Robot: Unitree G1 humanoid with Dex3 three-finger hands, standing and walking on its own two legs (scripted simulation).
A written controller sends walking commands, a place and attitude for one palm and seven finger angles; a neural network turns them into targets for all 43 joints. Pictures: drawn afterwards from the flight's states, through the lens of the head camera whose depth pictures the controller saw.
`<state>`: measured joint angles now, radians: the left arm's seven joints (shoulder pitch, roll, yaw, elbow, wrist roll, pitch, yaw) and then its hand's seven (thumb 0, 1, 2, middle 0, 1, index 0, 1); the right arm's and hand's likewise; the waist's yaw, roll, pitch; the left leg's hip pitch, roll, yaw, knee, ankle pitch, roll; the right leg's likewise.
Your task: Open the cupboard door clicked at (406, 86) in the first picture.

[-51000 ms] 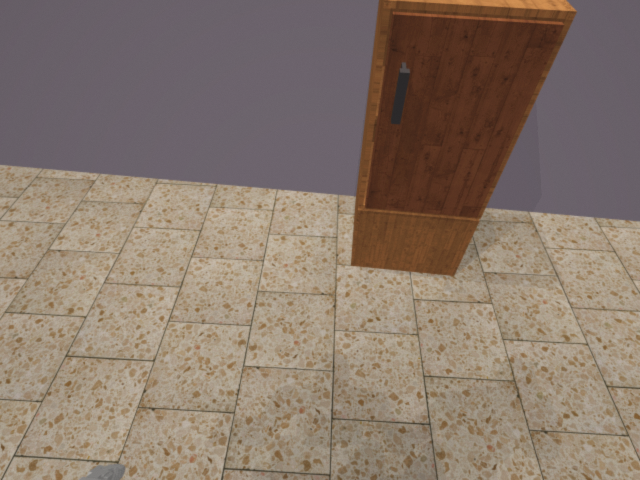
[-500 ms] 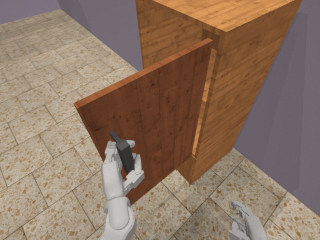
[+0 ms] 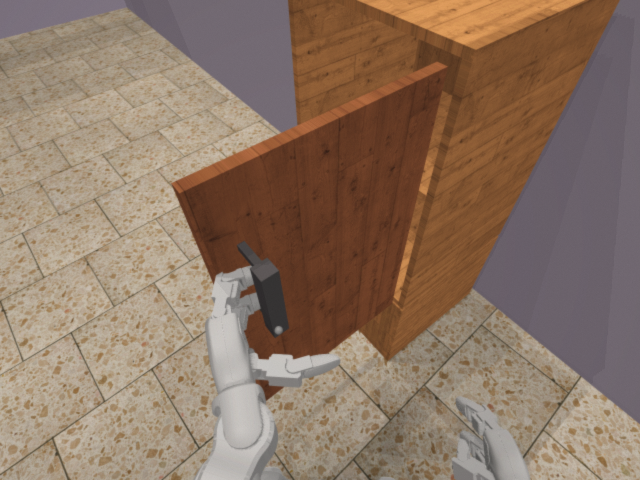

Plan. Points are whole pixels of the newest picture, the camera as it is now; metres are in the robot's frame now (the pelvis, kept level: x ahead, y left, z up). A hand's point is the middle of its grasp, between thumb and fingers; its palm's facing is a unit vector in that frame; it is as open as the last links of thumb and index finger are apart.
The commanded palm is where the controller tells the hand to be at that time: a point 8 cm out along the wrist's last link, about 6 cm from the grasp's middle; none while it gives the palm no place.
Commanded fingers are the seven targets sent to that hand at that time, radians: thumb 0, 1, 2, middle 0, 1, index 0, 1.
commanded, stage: open thumb and fingers to let go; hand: left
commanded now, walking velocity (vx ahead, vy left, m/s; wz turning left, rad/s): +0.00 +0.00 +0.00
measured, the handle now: (262, 290) +0.34 +0.09 +0.07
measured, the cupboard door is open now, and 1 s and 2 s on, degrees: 91 92 92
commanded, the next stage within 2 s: slide the hand sideways off the handle in 0.24 s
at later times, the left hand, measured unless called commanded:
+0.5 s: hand (280, 355) +0.25 +0.06 +0.06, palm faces -0.08 -1.00 -0.04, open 16.3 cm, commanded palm +0.24 +0.09 +0.06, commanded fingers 0.00 -0.50 0.30 -0.15 -0.30 -0.15 -0.30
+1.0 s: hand (250, 382) +0.22 +0.09 +0.06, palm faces -0.06 -1.00 +0.03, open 16.3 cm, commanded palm +0.19 +0.14 +0.06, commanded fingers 0.00 -0.50 0.30 -0.15 -0.30 -0.15 -0.30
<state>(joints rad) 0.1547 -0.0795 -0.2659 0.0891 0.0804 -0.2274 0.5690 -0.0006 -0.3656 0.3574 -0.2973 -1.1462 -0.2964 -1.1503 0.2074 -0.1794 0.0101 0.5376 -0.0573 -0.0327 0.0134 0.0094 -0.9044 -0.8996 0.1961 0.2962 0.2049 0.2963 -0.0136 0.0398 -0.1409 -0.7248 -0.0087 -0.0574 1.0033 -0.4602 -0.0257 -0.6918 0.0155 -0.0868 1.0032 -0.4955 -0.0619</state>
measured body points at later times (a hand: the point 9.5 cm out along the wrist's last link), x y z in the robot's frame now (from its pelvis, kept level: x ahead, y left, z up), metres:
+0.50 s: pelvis -0.01 +0.02 +0.00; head +0.02 +0.00 +0.44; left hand +0.25 +0.11 +0.06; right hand +0.17 -0.20 -0.09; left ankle +0.02 +0.14 -0.68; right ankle +0.00 -0.08 -0.68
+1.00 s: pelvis +0.00 +0.03 -0.01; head +0.04 +0.02 +0.44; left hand +0.22 +0.14 +0.07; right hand +0.18 -0.19 -0.08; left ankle +0.02 +0.14 -0.68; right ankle +0.00 -0.08 -0.68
